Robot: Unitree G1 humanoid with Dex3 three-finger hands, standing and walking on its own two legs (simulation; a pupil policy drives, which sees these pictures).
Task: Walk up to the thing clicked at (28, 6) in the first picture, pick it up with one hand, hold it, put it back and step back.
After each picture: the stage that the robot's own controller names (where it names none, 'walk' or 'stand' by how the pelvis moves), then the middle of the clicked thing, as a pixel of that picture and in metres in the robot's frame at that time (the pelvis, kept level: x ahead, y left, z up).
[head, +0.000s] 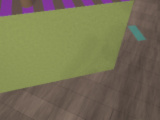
stand; out of the picture +0.96 +0.35 +0.10
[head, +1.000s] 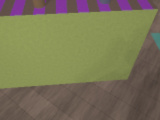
walk; out of the picture +0.90 +0.29 +0.11
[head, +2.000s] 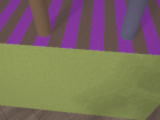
walk; (39, 9) +0.64 +0.22 +0.12
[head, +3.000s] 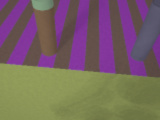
stand; (46, 27) +0.54 +0.16 +0.11
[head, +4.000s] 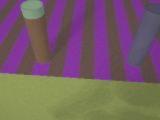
stand; (38, 35) +0.51 +0.17 +0.10
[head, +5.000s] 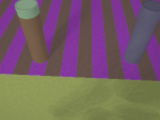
stand; (34, 35) +0.50 +0.19 +0.10
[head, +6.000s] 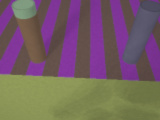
stand; (32, 35) +0.50 +0.20 +0.10
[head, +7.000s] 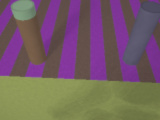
stand; (31, 36) +0.50 +0.20 +0.10
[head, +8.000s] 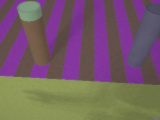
rise first; (36, 37) +0.49 +0.19 +0.10
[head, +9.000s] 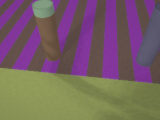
go down; (49, 34) +0.52 +0.17 +0.11
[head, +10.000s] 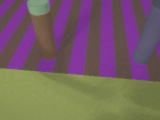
go down; (44, 32) +0.52 +0.16 +0.11
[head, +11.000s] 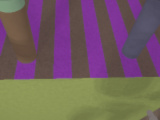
go down; (19, 31) +0.47 +0.16 +0.12
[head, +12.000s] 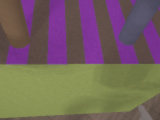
close in; (10, 12) +0.50 +0.17 +0.14
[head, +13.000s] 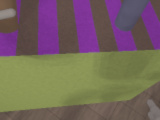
close; out of the picture +0.56 +0.16 +0.17
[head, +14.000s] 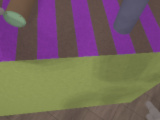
lift; out of the picture +0.66 +0.12 +0.07
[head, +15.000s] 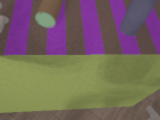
lift; out of the picture +0.66 +0.04 +0.07
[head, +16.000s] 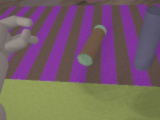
lift; (93, 43) +0.62 -0.03 +0.04
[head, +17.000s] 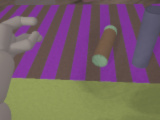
close; (105, 44) +0.61 -0.09 +0.03
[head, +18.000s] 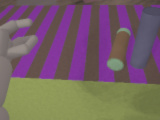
stand; (119, 47) +0.59 -0.16 +0.03
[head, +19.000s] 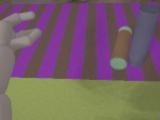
crouch; (122, 46) +0.59 -0.18 +0.03
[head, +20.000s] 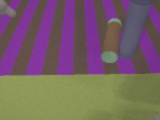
crouch; (112, 38) +0.59 -0.17 +0.03
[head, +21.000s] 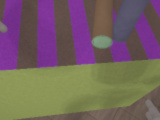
lower; (103, 16) +0.56 -0.16 +0.05
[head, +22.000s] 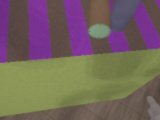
lower; (100, 4) +0.58 -0.16 +0.08
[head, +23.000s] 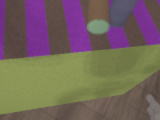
lower; out of the picture +0.58 -0.16 +0.08
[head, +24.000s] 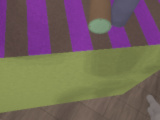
lower; out of the picture +0.58 -0.16 +0.08
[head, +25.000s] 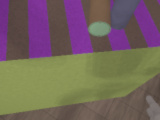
loosen; (100, 1) +0.58 -0.16 +0.08
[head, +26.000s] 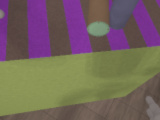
withdraw; (98, 1) +0.58 -0.16 +0.08
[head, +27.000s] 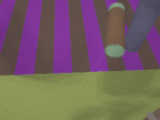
sink last; (115, 28) +0.56 -0.18 +0.06
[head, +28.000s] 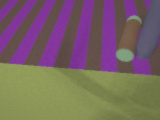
stand; (129, 36) +0.59 -0.17 +0.05
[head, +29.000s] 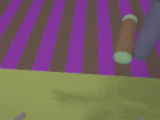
stand; (126, 37) +0.57 -0.18 +0.03
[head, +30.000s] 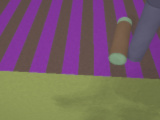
stand; (121, 39) +0.57 -0.17 +0.02
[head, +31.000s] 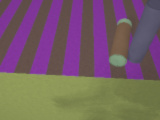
stand; (121, 40) +0.57 -0.17 +0.02
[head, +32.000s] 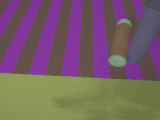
stand; (121, 41) +0.57 -0.17 +0.02
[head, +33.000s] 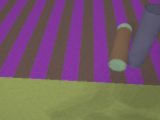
walk; (121, 45) +0.55 -0.17 +0.02
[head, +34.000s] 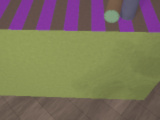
walk; (115, 1) +0.78 -0.14 +0.03
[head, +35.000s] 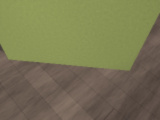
walk; out of the picture +1.15 -0.19 +0.03
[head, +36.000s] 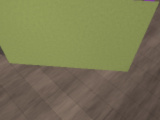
stand; out of the picture +1.18 -0.15 +0.02
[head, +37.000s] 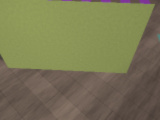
stand; out of the picture +1.17 -0.14 +0.01
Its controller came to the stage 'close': yes
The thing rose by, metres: 0.00
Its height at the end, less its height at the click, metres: -0.09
